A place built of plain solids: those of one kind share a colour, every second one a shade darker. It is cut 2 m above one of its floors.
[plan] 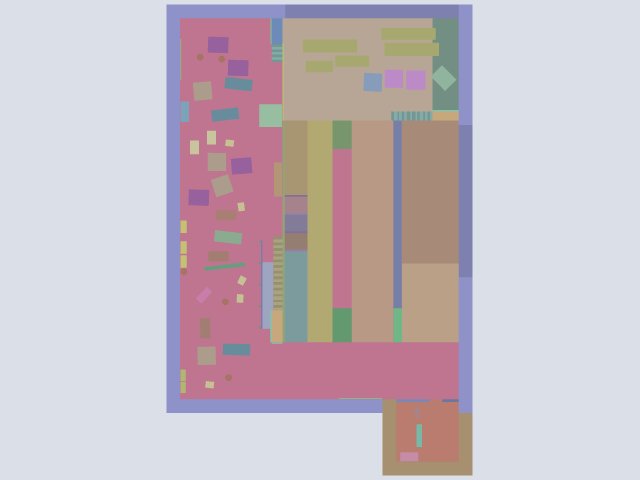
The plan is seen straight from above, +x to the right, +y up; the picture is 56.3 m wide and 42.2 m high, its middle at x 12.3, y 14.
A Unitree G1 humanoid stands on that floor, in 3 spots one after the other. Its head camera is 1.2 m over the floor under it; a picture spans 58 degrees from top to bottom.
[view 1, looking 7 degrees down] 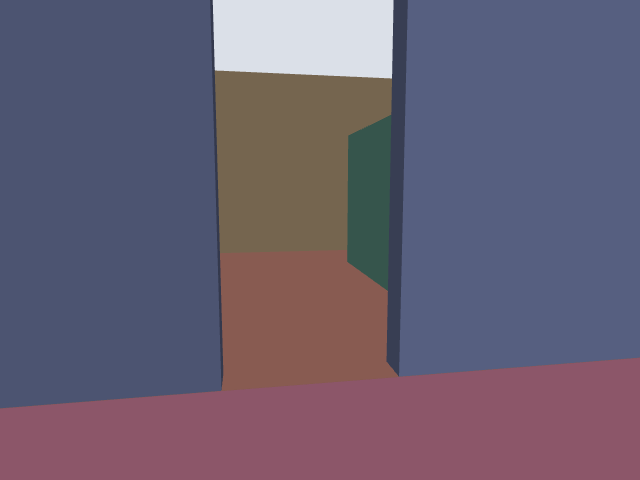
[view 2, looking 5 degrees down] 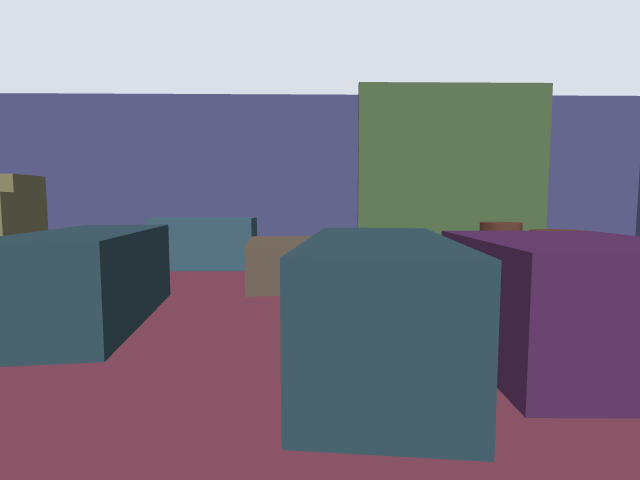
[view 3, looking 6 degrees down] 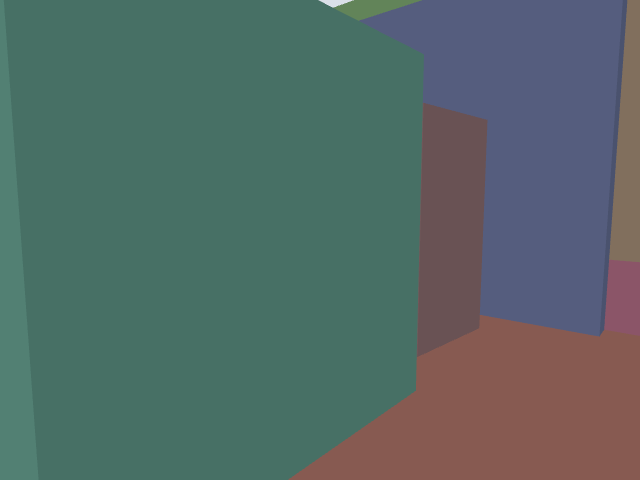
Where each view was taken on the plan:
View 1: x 22.90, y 2.50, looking -100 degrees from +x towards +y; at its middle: wall_timber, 8.19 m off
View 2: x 8.28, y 27.23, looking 179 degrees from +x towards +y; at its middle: slabwood_low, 2.96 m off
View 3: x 22.50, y -4.50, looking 131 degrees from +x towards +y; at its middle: shelf_leanto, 1.88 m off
